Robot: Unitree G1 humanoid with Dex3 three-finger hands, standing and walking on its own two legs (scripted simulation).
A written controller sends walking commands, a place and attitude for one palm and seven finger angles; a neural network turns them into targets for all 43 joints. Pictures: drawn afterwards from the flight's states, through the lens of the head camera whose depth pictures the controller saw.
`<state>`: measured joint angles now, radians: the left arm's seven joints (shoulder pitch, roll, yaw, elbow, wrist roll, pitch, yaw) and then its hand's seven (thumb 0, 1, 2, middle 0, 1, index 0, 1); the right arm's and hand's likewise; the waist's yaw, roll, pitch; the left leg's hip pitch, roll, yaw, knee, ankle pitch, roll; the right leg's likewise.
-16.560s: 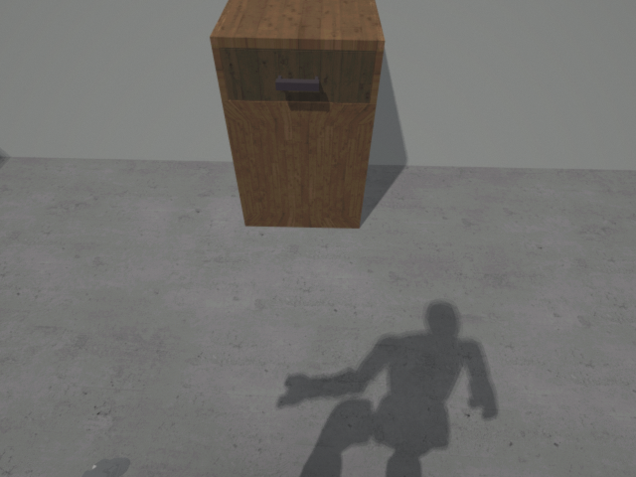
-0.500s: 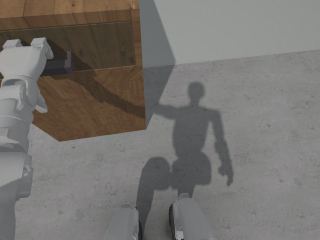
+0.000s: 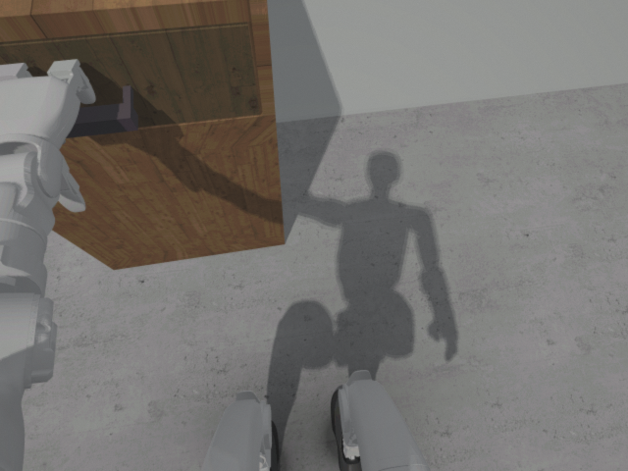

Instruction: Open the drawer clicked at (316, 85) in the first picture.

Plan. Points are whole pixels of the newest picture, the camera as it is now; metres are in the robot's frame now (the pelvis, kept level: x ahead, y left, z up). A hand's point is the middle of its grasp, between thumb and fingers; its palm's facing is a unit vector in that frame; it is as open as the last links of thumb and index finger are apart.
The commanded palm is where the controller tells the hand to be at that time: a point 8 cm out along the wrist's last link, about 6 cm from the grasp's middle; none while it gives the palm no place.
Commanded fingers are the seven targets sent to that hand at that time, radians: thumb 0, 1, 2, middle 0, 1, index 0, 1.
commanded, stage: lift the fingers back up to retry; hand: left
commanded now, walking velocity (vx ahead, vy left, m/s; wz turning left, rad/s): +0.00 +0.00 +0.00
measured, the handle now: (82, 109) +0.58 +0.26 +0.01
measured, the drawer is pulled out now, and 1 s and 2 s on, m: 0.00 0.00 0.00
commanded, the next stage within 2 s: re-aim the fingers above the handle in 0.66 s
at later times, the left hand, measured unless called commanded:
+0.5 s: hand (48, 120) +0.53 +0.27 +0.06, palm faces -0.10 -0.04 -0.99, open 13.5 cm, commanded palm +0.52 +0.27 +0.13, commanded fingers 0.00 -0.50 0.30 -0.30 -1.20 -0.30 -1.20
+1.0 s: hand (38, 116) +0.52 +0.27 +0.07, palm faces -0.07 -0.03 -1.00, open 13.8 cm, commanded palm +0.51 +0.27 +0.13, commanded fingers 0.00 -0.50 0.30 -0.30 -1.20 -0.30 -1.20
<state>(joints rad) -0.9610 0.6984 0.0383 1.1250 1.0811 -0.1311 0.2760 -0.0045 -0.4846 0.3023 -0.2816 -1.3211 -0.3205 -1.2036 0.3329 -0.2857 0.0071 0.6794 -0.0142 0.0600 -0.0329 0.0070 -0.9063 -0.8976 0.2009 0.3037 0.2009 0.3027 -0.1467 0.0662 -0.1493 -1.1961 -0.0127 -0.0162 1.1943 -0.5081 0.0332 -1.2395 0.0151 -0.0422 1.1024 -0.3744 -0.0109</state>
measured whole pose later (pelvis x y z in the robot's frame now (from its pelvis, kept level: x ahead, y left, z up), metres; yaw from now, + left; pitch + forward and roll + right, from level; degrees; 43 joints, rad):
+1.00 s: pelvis +0.07 +0.01 +0.06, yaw +0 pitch +22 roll -2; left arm -0.71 0.54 0.04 0.98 1.08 -0.14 0.32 -0.01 -0.48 0.30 -0.32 -1.20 -0.32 -1.20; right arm 0.31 -0.26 -0.05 0.70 -0.04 0.15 -0.01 0.01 -0.91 -0.90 0.20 0.30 0.20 0.30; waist -0.07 0.06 -0.14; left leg -0.76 -0.02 -0.01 0.84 -0.46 0.04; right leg -0.81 0.01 -0.02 0.77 -0.34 0.00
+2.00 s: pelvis +0.05 +0.01 +0.06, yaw +0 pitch +23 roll -2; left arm -0.81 0.58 0.05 1.08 1.09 -0.14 0.33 0.00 -0.48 0.30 -0.32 -1.20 -0.33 -1.21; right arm 0.35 -0.28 -0.04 0.73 -0.03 0.11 -0.02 0.01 -0.91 -0.90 0.20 0.30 0.20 0.30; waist -0.11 0.06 -0.14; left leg -0.84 -0.01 0.00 0.89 -0.46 0.04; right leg -0.89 0.02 -0.02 0.82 -0.33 0.00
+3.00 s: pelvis +0.05 +0.00 +0.06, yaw +0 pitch +22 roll -2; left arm -0.74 0.56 0.04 1.04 1.09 -0.14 0.33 -0.01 -0.48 0.30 -0.32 -1.20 -0.32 -1.20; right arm 0.34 -0.27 -0.05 0.73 -0.03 0.12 -0.02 0.01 -0.91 -0.90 0.20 0.30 0.20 0.30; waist -0.09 0.06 -0.15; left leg -0.79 -0.01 0.00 0.86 -0.45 0.04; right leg -0.85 0.02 -0.02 0.80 -0.33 0.00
